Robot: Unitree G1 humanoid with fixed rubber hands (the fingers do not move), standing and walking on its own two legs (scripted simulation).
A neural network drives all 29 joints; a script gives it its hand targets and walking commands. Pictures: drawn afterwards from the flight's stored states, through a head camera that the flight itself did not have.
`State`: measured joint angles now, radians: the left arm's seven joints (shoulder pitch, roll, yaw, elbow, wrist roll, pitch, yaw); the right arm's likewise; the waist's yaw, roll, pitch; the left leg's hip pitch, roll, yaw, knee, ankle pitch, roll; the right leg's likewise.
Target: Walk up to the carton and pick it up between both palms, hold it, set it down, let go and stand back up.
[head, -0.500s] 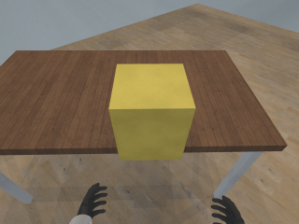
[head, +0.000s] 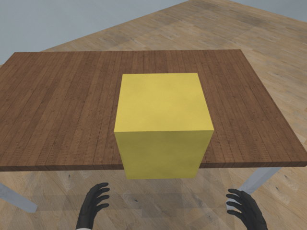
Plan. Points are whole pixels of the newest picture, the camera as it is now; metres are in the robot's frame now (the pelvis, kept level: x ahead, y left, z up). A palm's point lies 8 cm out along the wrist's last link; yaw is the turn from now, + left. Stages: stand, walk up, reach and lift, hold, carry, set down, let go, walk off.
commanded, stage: reach and lift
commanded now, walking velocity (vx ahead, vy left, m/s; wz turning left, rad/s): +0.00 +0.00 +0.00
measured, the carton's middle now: (160, 128) +0.39 +0.01 +0.03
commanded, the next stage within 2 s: none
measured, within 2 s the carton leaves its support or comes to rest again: neither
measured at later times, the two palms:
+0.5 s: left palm (86, 202) +0.20 +0.19 +0.00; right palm (250, 207) +0.19 -0.20 -0.01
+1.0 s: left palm (77, 166) +0.25 +0.20 +0.08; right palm (252, 172) +0.24 -0.20 +0.07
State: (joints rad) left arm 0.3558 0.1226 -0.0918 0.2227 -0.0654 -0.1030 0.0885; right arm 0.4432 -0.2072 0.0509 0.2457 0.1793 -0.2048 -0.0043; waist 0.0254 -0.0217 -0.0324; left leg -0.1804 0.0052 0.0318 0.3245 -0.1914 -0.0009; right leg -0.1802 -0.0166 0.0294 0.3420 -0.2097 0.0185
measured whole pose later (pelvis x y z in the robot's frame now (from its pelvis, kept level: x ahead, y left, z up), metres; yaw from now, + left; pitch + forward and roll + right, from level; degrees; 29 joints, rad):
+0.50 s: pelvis -0.01 +0.00 +0.00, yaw +0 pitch +0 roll +1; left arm 0.21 0.14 -0.09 0.26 -0.09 -0.14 0.11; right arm 0.26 -0.20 0.05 0.35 0.19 -0.28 -0.04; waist 0.02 -0.03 -0.02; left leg -0.15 -0.01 0.02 0.33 -0.19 0.00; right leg -0.15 -0.02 0.03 0.36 -0.22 0.02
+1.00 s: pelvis -0.01 +0.00 +0.00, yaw -1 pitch -1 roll +0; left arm 0.07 0.17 0.04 -0.21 -0.14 0.46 0.11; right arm 0.12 -0.27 0.05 -0.03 0.31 0.19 -0.09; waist 0.03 -0.04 0.01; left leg -0.06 0.01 0.04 0.22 -0.14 -0.01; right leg -0.07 0.00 0.06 0.24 -0.15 0.01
